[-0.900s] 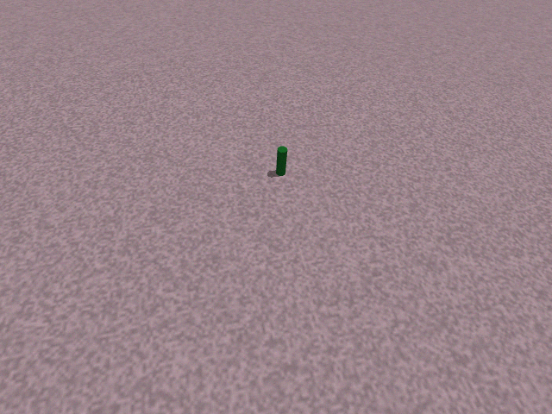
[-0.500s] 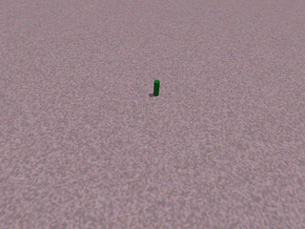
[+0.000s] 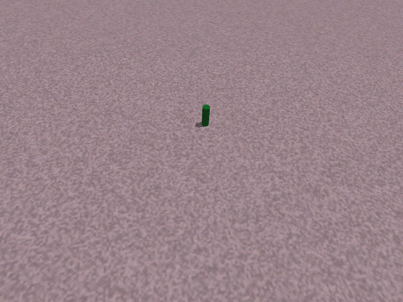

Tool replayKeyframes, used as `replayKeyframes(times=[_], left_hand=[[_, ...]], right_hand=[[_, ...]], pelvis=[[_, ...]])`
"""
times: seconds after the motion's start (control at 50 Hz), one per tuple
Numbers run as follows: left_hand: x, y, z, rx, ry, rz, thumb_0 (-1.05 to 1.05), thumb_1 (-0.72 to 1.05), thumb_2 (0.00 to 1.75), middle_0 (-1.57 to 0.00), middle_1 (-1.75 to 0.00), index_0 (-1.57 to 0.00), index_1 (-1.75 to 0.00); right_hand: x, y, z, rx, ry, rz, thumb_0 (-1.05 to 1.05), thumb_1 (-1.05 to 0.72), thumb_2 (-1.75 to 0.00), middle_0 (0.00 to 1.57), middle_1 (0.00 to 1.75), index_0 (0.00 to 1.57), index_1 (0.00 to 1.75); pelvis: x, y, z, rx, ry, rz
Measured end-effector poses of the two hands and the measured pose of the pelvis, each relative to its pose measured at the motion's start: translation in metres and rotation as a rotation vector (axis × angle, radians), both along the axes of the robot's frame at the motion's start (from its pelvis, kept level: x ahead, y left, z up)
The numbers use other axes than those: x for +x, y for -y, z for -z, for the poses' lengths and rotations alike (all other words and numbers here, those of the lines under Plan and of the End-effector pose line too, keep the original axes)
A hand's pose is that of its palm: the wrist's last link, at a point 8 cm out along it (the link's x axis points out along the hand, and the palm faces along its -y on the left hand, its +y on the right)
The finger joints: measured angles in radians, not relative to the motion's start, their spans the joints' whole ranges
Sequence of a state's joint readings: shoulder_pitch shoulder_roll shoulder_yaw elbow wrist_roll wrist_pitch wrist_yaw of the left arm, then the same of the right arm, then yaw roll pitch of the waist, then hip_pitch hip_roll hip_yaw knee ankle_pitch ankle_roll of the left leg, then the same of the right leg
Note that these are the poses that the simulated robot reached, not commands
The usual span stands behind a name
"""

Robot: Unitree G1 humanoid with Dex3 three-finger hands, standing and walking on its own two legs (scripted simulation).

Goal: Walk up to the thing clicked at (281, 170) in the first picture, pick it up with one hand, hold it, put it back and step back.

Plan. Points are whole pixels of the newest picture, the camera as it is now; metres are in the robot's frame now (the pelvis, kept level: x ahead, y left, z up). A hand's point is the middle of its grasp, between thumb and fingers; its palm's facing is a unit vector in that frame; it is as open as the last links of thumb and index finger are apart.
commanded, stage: stand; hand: left
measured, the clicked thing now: (205, 115) +1.38 -0.03 -0.70
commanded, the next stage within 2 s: walk up in 0.22 s
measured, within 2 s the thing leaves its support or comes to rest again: neither
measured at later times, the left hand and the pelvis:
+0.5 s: hand out of the picture +0.15 +0.24 -0.15, palm faces -0.15 -0.91 -0.38, open 7.4 cm; pelvis +0.05 -0.04 -0.01, yaw -6 degrees
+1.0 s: hand (124, 231) +0.32 +0.20 -0.17, palm faces -0.15 -0.93 -0.34, open 7.4 cm; pelvis +0.26 -0.07 -0.02, yaw -8 degrees
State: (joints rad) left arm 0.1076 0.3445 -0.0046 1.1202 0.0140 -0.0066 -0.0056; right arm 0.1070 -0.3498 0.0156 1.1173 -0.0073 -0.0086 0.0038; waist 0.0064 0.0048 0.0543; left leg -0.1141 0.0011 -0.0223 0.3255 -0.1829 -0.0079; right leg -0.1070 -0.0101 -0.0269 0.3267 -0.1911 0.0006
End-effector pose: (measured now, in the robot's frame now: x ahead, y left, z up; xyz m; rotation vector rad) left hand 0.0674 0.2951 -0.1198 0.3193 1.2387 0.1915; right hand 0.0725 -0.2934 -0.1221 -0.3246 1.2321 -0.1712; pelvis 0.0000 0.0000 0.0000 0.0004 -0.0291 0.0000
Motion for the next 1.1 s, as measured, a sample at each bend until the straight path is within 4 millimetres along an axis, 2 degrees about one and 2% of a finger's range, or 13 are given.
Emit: replayKeyframes(times=[0.24, 0.34, 0.38, 0.44, 0.5, 0.54, 0.6, 0.64, 0.76, 0.86, 0.96, 1.04, 1.1], left_hand=[[0.006, 0.0, 0.0, -0.007, 0.016, 0.005, 0.01, 0.91, 0.9, -0.2, -0.3, -0.21, -0.3], [0.011, -0.01, 0.0, -0.003, 0.007, 0.034, 0.01, 0.91, 0.9, -0.2, -0.3, -0.21, -0.3], [0.021, -0.011, -0.001, 0.015, -0.011, 0.062, 0.01, 0.91, 0.9, -0.2, -0.3, -0.21, -0.3], [0.046, -0.006, -0.006, 0.031, -0.009, 0.108, 0.01, 0.91, 0.9, -0.2, -0.3, -0.2, -0.3], [0.078, 0.008, -0.013, 0.04, 0.023, 0.143, 0.01, 0.91, 0.9, -0.2, -0.3, -0.2, -0.3], [0.1, 0.019, -0.016, 0.055, 0.053, 0.16, 0.01, 0.91, 0.9, -0.2, -0.3, -0.2, -0.3], [0.123, 0.034, -0.012, 0.088, 0.115, 0.152, 0.01, 0.91, 0.9, -0.2, -0.3, -0.21, -0.3], [0.129, 0.045, -0.012, 0.086, 0.132, 0.131, 0.0, 0.91, 0.9, -0.2, -0.3, -0.2, -0.3], [0.141, 0.068, -0.018, 0.038, 0.074, 0.113, 0.0, 0.91, 0.9, -0.2, -0.3, -0.21, -0.3], [0.171, 0.069, -0.012, 0.014, 0.043, 0.118, 0.01, 0.9, 0.9, -0.21, -0.3, -0.21, -0.3], [0.224, 0.055, 0.005, -0.006, 0.04, 0.13, 0.01, 0.9, 0.9, -0.21, -0.3, -0.21, -0.3], [0.28, 0.042, 0.024, -0.005, 0.015, 0.166, 0.01, 0.9, 0.9, -0.2, -0.3, -0.21, -0.3], [0.326, 0.045, 0.022, -0.007, 0.002, 0.221, 0.01, 0.91, 0.9, -0.2, -0.3, -0.21, -0.3]], right_hand=[[0.003, 0.0, -0.002, 0.001, 0.012, 0.004, 0.0, -0.9, -0.9, 0.2, 0.3, 0.2, 0.3], [0.0, 0.016, -0.007, -0.006, 0.081, 0.036, 0.0, -0.9, -0.9, 0.2, 0.3, 0.2, 0.3], [-0.007, 0.029, -0.008, -0.023, 0.089, 0.066, 0.0, -0.9, -0.9, 0.2, 0.3, 0.2, 0.3], [-0.023, 0.05, -0.01, -0.043, 0.052, 0.11, 0.0, -0.9, -0.9, 0.2, 0.3, 0.2, 0.3], [-0.033, 0.075, -0.006, -0.053, -0.007, 0.147, 0.0, -0.9, -0.9, 0.2, 0.3, 0.2, 0.3], [-0.031, 0.093, 0.003, -0.056, -0.033, 0.167, 0.0, -0.9, -0.9, 0.2, 0.3, 0.2, 0.3], [-0.011, 0.118, 0.021, -0.063, -0.045, 0.168, 0.0, -0.9, -0.9, 0.2, 0.3, 0.2, 0.3], [0.012, 0.122, 0.022, -0.05, -0.034, 0.158, 0.01, -0.9, -0.9, 0.2, 0.3, 0.2, 0.3], [0.093, 0.121, 0.0, 0.001, 0.096, 0.111, 0.01, -0.9, -0.9, 0.2, 0.3, 0.2, 0.3], [0.142, 0.117, -0.012, 0.004, 0.114, 0.089, 0.0, -0.9, -0.9, 0.2, 0.3, 0.2, 0.3], [0.192, 0.111, -0.017, -0.038, 0.091, 0.08, 0.0, -0.9, -0.9, 0.2, 0.3, 0.2, 0.3], [0.234, 0.102, -0.018, -0.088, 0.133, 0.1, 0.0, -0.9, -0.9, 0.2, 0.3, 0.2, 0.3], [0.251, 0.094, -0.026, -0.091, 0.169, 0.151, 0.0, -0.9, -0.9, 0.2, 0.3, 0.2, 0.3]], pelvis=[[0.002, 0.0, 0.0, -0.001, 0.0, 0.004], [0.014, 0.003, 0.005, 0.014, -0.021, 0.049], [0.019, 0.007, 0.007, 0.012, -0.016, 0.064], [0.031, 0.021, 0.007, 0.028, -0.005, 0.08], [0.049, 0.037, 0.01, 0.028, 0.007, 0.096], [0.065, 0.05, 0.016, 0.029, 0.016, 0.111], [0.085, 0.07, 0.031, -0.004, 0.036, 0.111], [0.098, 0.078, 0.03, -0.007, 0.046, 0.114], [0.139, 0.086, 0.011, -0.007, 0.043, 0.143], [0.182, 0.086, 0.008, -0.021, 0.025, 0.154], [0.235, 0.076, 0.017, -0.044, 0.004, 0.149], [0.28, 0.062, 0.028, -0.007, 0.001, 0.169], [0.308, 0.058, 0.021, -0.021, 0.001, 0.181]])
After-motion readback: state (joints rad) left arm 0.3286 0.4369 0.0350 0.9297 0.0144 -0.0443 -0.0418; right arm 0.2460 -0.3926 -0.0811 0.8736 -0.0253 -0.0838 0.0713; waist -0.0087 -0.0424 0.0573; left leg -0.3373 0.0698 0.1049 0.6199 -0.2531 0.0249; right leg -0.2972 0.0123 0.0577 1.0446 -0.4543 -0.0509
